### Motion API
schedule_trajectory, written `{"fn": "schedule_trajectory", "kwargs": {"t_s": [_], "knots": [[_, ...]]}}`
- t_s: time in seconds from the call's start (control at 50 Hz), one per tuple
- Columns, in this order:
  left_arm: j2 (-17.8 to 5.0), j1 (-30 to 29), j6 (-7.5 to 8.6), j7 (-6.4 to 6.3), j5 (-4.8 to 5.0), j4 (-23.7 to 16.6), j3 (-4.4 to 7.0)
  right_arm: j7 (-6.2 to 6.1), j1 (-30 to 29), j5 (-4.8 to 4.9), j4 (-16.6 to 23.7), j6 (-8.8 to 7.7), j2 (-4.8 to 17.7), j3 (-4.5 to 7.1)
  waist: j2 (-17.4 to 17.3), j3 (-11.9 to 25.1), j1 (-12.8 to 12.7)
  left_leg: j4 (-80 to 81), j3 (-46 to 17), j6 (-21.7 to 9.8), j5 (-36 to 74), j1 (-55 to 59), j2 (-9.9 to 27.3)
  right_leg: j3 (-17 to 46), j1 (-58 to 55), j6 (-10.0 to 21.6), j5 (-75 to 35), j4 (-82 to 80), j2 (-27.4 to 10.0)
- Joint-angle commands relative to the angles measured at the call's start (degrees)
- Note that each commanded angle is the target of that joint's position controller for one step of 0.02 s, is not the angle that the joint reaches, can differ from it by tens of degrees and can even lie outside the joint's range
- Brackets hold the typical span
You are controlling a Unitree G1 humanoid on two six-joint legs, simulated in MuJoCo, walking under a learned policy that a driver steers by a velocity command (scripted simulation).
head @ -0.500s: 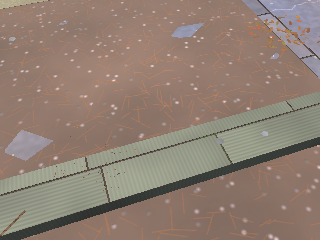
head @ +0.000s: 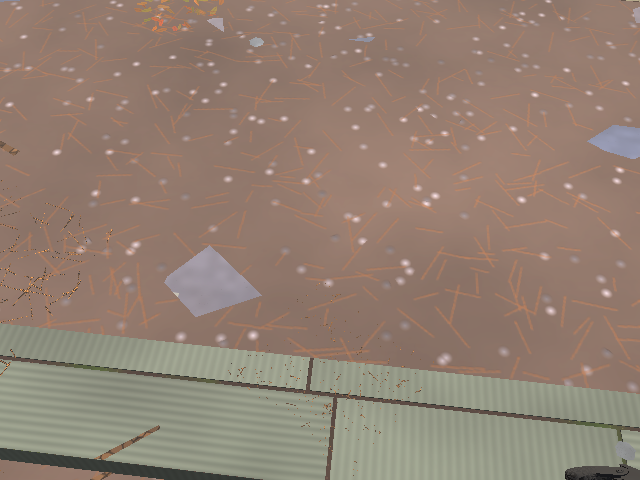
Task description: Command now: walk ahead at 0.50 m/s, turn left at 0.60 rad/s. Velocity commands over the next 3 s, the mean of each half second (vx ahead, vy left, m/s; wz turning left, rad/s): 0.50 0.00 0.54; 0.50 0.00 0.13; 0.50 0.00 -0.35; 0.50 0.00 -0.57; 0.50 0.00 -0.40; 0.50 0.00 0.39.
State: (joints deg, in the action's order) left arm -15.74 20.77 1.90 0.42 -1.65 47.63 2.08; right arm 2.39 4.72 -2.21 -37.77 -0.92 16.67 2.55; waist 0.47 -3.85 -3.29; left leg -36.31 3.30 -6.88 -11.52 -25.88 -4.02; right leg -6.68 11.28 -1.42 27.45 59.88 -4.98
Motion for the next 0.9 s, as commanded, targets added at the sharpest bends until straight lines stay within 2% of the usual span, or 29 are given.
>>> {"fn": "schedule_trajectory", "kwargs": {"t_s": [0.02, 0.08, 0.14, 0.2, 0.28, 0.3, 0.34, 0.44, 0.46, 0.48, 0.5, 0.52, 0.54, 0.56, 0.58, 0.6, 0.62, 0.64, 0.66, 0.68, 0.7, 0.72, 0.74, 0.76, 0.8, 0.84, 0.86, 0.88, 0.9], "knots": [[-7.45, -5.53, 1.98, 0.23, 0.36, -8.19, 1.16, -1.79, 14.50, 1.46, -1.70, 0.11, 10.59, 3.67, -2.46, 7.16, 6.62, 19.47, -29.50, -10.85, 10.11, 30.86, 18.61, 7.45, 30.19, 1.15, -7.28, 10.97, -1.14], [-6.70, -2.11, -0.09, 0.19, -1.40, -6.59, 0.94, -1.96, 9.72, 1.82, -1.31, -1.05, 7.19, 2.39, -2.81, 6.12, 1.57, 20.94, -20.60, -8.64, 23.83, 19.85, 12.57, 7.62, 20.15, -0.43, -7.86, 4.75, -2.12], [-5.13, -4.68, -1.17, 0.75, -1.41, -7.46, 0.74, -1.83, 12.15, 1.89, -2.65, -1.87, 8.34, 2.80, -2.35, 5.25, 1.76, 22.97, -19.49, -8.92, 21.28, 17.07, 10.51, 6.61, 21.28, -1.80, -11.24, 0.18, -1.34], [-4.07, -11.37, -1.32, 0.69, -1.26, -9.47, 0.41, -2.10, 15.78, 1.55, -3.84, -1.84, 8.40, 2.98, -4.34, 3.48, 4.13, 24.21, -21.56, -8.66, 16.26, 19.05, 10.10, 5.92, 26.62, -2.56, -15.73, -2.77, -0.81], [-5.22, -19.13, -1.01, 0.42, -1.34, -12.61, 0.77, -2.86, 22.00, 1.21, -5.04, -1.81, 8.20, 3.06, -1.91, 2.23, 6.63, 22.32, -27.44, -10.10, 16.99, 30.24, 12.49, 7.00, 41.17, -2.16, -13.77, 1.94, -0.92], [-5.53, -21.65, -0.82, 0.51, -1.70, -13.30, 0.84, -3.25, 25.70, 1.14, -6.05, -1.69, 7.82, 2.97, -0.22, 2.09, 8.32, 20.46, -28.46, -9.94, 21.16, 36.65, 11.97, 6.17, 45.75, -1.68, -10.00, 4.67, -0.17], [-3.52, -28.41, -0.21, 1.17, -2.13, -16.52, -0.16, -4.23, 33.05, 0.69, -8.49, -1.60, 7.88, 2.95, -2.09, 1.62, 11.62, 16.42, -30.82, -10.15, 31.50, 47.32, 12.63, 4.34, 54.26, -0.69, -3.05, 5.91, 1.43], [-0.62, -43.51, 1.52, 1.08, -1.04, -24.02, -2.19, -7.01, 47.88, -2.23, -15.84, -1.64, 4.78, 2.45, -8.46, 1.81, 18.64, 6.43, -35.01, -8.26, 61.48, 70.21, 16.20, 5.51, 77.25, 3.89, 15.54, 14.77, 3.28], [1.20, -43.55, 1.66, 0.94, -0.83, -25.10, -2.91, -7.85, 48.53, -2.64, -17.11, -1.61, 3.77, 2.43, -9.24, 3.77, 17.84, 3.11, -33.89, -6.67, 71.84, 69.47, 16.52, 7.79, 74.93, 5.28, 19.70, 13.95, 3.89], [2.06, -42.56, 2.04, 1.11, 0.04, -25.94, -3.53, -8.33, 45.10, -2.00, -16.70, -1.50, 3.43, 2.39, -8.24, 5.50, 15.38, 3.39, -31.97, -4.80, 74.71, 61.36, 15.33, 7.28, 64.26, 5.70, 18.30, 4.80, 4.75], [2.72, -34.58, 2.38, 1.39, 0.70, -24.38, -3.80, -8.22, 34.02, -1.20, -14.34, -1.17, 2.11, 2.01, -5.91, 7.93, 7.91, 2.85, -28.04, -1.67, 72.55, 43.64, 11.82, 8.13, 39.59, 5.89, 9.71, -12.02, 5.88], [3.37, -21.38, 1.20, 1.31, 1.02, -20.53, -3.17, -7.30, 29.58, 1.62, -13.98, -1.52, 4.43, 2.48, -6.09, 15.32, 1.07, 3.10, -29.35, -0.76, 65.21, 25.49, 11.88, 9.80, 7.17, 5.83, -4.94, -19.49, 7.22], [-2.74, -1.33, 0.79, 0.39, 0.66, -14.31, 0.19, -5.13, 25.06, 4.14, -13.09, -2.62, 7.30, 2.72, 2.26, 22.75, -10.19, -10.01, -23.57, 1.74, 57.63, 5.51, 5.51, 13.01, -23.54, 8.87, -14.11, -17.06, 2.02], [-10.10, 10.47, 0.56, -0.46, 0.76, -9.05, 2.94, -3.90, 20.01, 4.83, -10.76, -4.18, 5.40, 2.81, 20.68, 29.25, -15.16, -34.94, -19.19, 6.21, -9.72, -8.70, -6.22, 32.01, -39.66, 14.19, -33.85, -20.48, -13.27], [-10.45, 10.57, -0.77, -1.67, 0.37, -7.72, 3.33, -3.41, 15.73, 3.79, -8.32, -5.02, 6.98, 3.01, 14.55, 26.31, -13.26, -45.58, -18.73, 7.00, -17.99, -19.40, -5.26, 42.01, -38.04, 13.57, -38.87, -23.76, -17.10], [-8.98, 3.88, -0.41, -2.96, -1.45, -7.99, 2.92, -3.52, 8.86, 2.61, -7.19, -5.30, 5.44, 3.20, 7.96, 9.91, -10.74, -48.46, -16.08, 6.22, -15.08, -26.50, -3.37, 37.05, -27.05, 12.00, -39.15, -26.76, -13.89], [-6.44, -1.67, 0.61, -3.18, -2.00, -7.26, 2.25, -3.00, 7.87, 2.47, -6.61, -5.12, 3.74, 3.08, 4.52, 1.10, -6.35, -45.59, -14.07, 5.23, -13.25, -27.93, -0.91, 30.92, -19.91, 10.76, -43.28, -29.10, -11.47], [-3.57, -3.41, 1.61, -3.00, -1.51, -6.09, 1.56, -2.54, 9.76, 2.01, -7.24, -4.42, 2.61, 3.07, 2.50, -1.25, -2.59, -42.82, -13.17, 4.84, -12.54, -26.11, -0.10, 25.62, -16.22, 9.61, -45.53, -32.08, -8.37], [-0.85, -3.99, 2.27, -2.54, -1.28, -4.77, 1.01, -2.57, 11.83, 1.71, -7.73, -2.94, 1.49, 3.02, 4.25, -1.00, 0.50, -45.22, -10.99, 4.58, -14.31, -23.94, -0.50, 22.52, -13.40, 9.64, -42.22, -34.97, -6.47], [4.80, -1.02, 2.93, 0.70, -2.10, -0.91, -0.42, 1.09, 11.54, -3.22, -6.61, -3.45, -6.58, -1.38, 5.77, 7.17, 1.48, -52.36, -18.57, -0.05, -7.84, -26.39, -0.03, 26.66, -17.55, 13.59, -54.98, -35.23, -10.72], [5.49, -0.18, 3.66, 1.89, -3.05, 0.68, -0.07, 1.97, 9.30, -2.32, -6.13, -3.85, -7.04, -1.60, 4.90, 1.56, 2.45, -54.04, -18.28, -3.05, -6.51, -33.60, -0.01, 25.82, -15.15, 12.98, -52.78, -38.79, -10.38], [6.15, -5.04, 4.00, 2.75, -3.95, 0.06, 0.00, 1.99, 8.81, -2.24, -5.66, -4.18, -5.98, -1.79, 2.74, 1.97, 5.32, -48.06, -16.67, -4.56, -4.67, -32.46, -0.50, 20.67, -11.66, 12.84, -49.76, -41.39, -8.70], [3.97, -10.79, 4.38, 3.26, -4.01, -2.53, 0.75, 2.11, 6.54, -2.12, -4.57, -4.26, -2.81, -1.12, 3.02, 1.80, 7.20, -39.30, -11.55, -4.39, -2.60, -28.41, -0.76, 14.69, -4.97, 12.88, -42.10, -45.35, -4.73], [2.24, -13.16, 4.42, 3.34, -4.52, -3.37, 1.17, 2.33, 2.11, -2.01, -2.55, -3.74, -1.76, -1.27, 2.90, 4.31, 7.91, -30.79, -6.30, -2.46, 3.40, -20.58, 0.13, 9.49, 0.85, 11.86, -36.77, -48.53, -1.28], [0.47, -13.99, 5.68, 3.78, -4.87, -4.21, 0.98, 2.93, 2.19, -1.92, -1.35, -2.07, -3.95, -2.93, 3.63, 5.04, 11.36, -20.05, -1.21, 2.89, 16.08, 7.59, 0.72, 2.43, 20.21, 8.69, -40.68, -52.44, 3.27], [-7.37, -7.16, 7.13, 3.98, -2.46, -2.77, 3.29, 2.99, -0.45, 0.45, -0.02, -0.42, -1.86, -2.94, 5.48, 3.04, 11.38, -13.94, 1.57, 8.38, 15.34, 21.53, -3.68, 2.54, 23.77, 5.01, -62.48, -49.76, 2.41], [-11.74, -7.87, 7.61, 3.89, -1.88, -3.46, 4.56, 2.54, 2.30, 1.55, -1.13, -0.17, 1.72, -1.99, 4.83, 1.67, 13.28, -8.30, 2.03, 8.62, 11.93, 21.11, -4.64, 3.35, 17.94, 2.30, -73.85, -44.94, 0.41], [-14.37, -9.66, 7.54, 4.32, -1.67, -3.96, 5.15, 1.88, 11.25, 2.34, -4.06, -0.59, 5.59, -0.75, 3.12, 2.40, 16.83, 0.97, 0.72, 6.58, 15.25, 24.90, -3.79, 3.95, 13.38, -1.31, -83.10, -35.00, -0.94], [-15.09, -10.92, 6.75, 5.27, -2.15, -4.18, 5.19, 0.99, 30.27, 3.02, -10.64, -1.08, 8.52, 0.52, 1.13, 6.50, 21.57, 8.10, -3.50, 2.75, 25.07, 37.11, -0.77, 4.42, 13.78, -6.63, -83.77, -18.50, 0.18]]}}
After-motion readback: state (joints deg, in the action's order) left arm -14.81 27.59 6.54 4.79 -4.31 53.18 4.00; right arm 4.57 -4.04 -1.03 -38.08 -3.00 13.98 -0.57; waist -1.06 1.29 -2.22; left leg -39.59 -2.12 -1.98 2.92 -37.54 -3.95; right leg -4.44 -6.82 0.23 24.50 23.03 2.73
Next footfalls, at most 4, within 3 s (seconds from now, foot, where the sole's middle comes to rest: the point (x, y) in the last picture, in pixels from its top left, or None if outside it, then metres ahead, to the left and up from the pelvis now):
0.26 right None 0.29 -0.15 -0.67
0.52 right None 0.40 -0.12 -0.68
0.92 left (274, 328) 0.72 0.16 -0.68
1.30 right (379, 236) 0.98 -0.07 -0.68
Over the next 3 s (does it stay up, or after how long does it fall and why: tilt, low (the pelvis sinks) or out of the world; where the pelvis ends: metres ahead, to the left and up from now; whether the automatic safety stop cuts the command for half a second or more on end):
stays up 1.72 -0.17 0.10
